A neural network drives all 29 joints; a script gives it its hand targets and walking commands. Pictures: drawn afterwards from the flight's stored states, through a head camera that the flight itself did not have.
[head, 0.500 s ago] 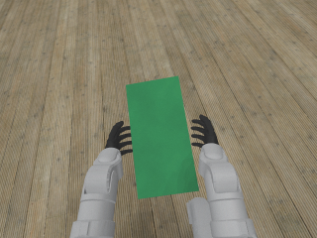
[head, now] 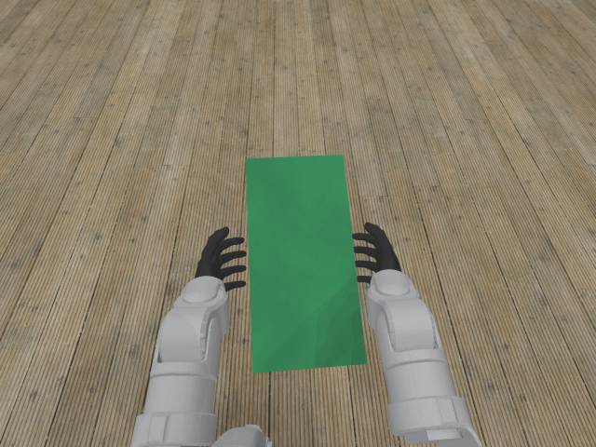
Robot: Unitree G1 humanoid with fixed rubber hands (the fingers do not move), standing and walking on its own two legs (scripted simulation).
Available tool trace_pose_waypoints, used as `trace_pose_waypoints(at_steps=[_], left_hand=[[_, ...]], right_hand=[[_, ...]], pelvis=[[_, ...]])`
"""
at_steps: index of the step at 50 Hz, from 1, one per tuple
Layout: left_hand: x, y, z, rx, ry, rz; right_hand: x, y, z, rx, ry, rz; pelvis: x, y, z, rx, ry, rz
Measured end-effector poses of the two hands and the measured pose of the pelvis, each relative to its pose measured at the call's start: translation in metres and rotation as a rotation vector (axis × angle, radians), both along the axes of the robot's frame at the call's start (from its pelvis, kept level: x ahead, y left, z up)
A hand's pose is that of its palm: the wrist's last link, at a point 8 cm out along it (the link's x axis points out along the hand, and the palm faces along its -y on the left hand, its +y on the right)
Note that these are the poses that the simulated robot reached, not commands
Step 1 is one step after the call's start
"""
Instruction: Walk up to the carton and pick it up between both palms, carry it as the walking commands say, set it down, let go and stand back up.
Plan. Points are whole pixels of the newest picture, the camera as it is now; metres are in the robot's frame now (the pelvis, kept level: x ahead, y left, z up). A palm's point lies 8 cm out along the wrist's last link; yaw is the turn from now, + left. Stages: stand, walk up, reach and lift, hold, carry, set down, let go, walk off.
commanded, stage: carry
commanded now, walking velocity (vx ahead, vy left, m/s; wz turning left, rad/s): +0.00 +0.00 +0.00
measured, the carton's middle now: (298, 264) +0.39 +0.04 -0.05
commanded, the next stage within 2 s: none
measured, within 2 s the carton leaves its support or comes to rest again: neither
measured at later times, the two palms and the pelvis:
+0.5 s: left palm (282, 132) +0.60 +0.10 +0.03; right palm (411, 149) +0.61 -0.14 +0.02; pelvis +0.29 -0.03 -0.01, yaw -2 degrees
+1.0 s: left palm (319, 41) +1.00 +0.05 -0.01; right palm (411, 60) +0.98 -0.18 -0.03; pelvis +0.68 -0.06 -0.04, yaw +3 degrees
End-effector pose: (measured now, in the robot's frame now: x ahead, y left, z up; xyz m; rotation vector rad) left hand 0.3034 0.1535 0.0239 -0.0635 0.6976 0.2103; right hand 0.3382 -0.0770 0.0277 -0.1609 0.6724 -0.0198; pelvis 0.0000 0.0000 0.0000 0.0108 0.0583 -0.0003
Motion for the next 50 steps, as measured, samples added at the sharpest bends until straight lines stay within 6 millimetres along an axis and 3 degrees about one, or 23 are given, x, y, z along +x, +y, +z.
trace_pose_waypoints(at_steps=[6,13,20,24,30,34,39,45,50], left_hand=[[0.086,-0.028,0.016,0.073,-0.013,-0.105],[0.168,-0.058,0.011,0.097,0.022,-0.167],[0.243,-0.051,0.003,0.074,-0.005,-0.098],[0.289,-0.054,0.004,0.088,-0.002,-0.101],[0.361,-0.059,-0.004,0.089,0.011,-0.083],[0.409,-0.051,-0.017,0.039,0.001,-0.016],[0.487,-0.05,-0.029,0.05,-0.013,-0.027],[0.598,-0.08,-0.032,0.119,0.038,-0.14],[0.696,-0.101,-0.036,0.122,0.033,-0.147]], right_hand=[[0.057,-0.03,0.003,0.067,-0.014,-0.106],[0.122,-0.061,-0.004,0.062,0.033,-0.136],[0.207,-0.054,0.003,0.051,0.014,-0.085],[0.254,-0.057,-0.006,0.069,0.017,-0.091],[0.328,-0.062,-0.023,0.042,0.045,-0.061],[0.391,-0.054,-0.023,0.026,0.04,-0.004],[0.472,-0.054,-0.036,0.047,0.022,-0.017],[0.555,-0.084,-0.056,0.122,0.065,-0.136],[0.643,-0.104,-0.059,0.151,0.062,-0.162]], pelvis=[[0.071,0.003,0.001,0.004,0.02,-0.028],[0.156,-0.015,0.001,0.007,0.007,0.043],[0.233,-0.022,-0.005,0.017,0.001,-0.007],[0.28,-0.024,-0.01,0.005,0.015,-0.043],[0.358,-0.039,-0.016,0.016,0.007,0.06],[0.415,-0.047,-0.022,0.039,0.002,0.067],[0.494,-0.042,-0.037,0.037,-0.015,-0.016],[0.59,-0.041,-0.034,0.024,0.015,-0.015],[0.681,-0.06,-0.038,0.003,-0.009,0.046]])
